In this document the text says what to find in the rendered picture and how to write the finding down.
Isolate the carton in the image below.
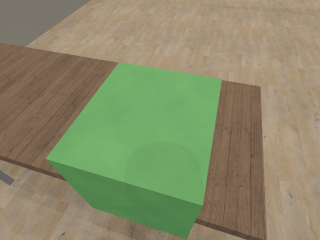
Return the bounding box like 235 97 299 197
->
46 62 222 239

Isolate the table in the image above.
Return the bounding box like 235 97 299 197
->
0 43 267 240

